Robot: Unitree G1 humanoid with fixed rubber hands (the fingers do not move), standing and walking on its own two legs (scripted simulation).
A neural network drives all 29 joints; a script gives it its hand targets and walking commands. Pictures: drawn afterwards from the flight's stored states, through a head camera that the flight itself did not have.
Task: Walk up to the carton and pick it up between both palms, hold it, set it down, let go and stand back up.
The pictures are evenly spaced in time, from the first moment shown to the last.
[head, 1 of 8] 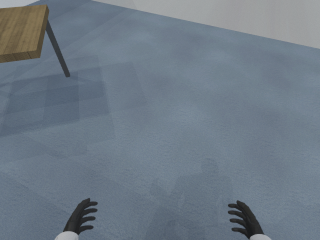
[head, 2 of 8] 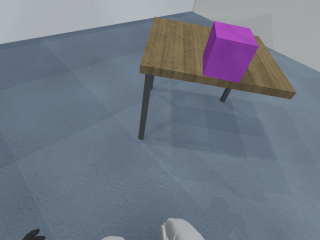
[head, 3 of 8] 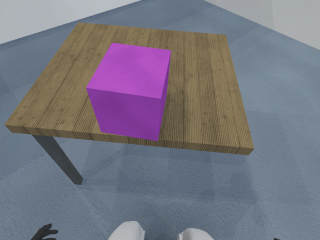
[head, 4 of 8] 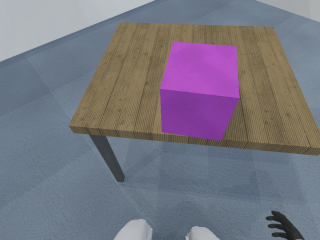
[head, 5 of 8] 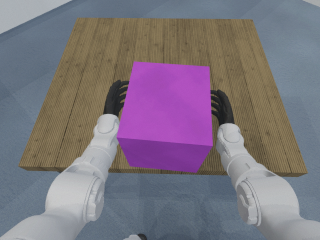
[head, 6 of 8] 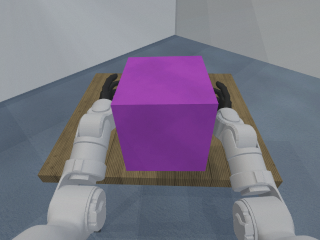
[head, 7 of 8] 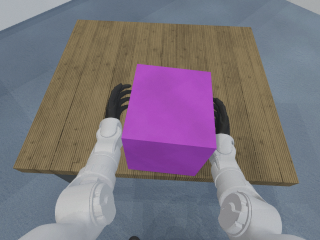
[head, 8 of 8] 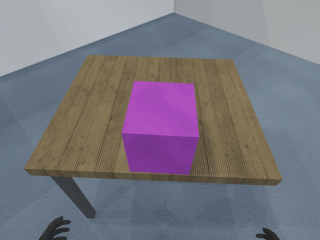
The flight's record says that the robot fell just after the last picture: no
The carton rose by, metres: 0.19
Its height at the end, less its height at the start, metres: +0.00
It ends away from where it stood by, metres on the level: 0.01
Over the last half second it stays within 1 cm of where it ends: yes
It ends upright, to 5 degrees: yes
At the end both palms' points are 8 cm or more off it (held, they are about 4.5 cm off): yes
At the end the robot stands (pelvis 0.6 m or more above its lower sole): yes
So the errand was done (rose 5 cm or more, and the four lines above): yes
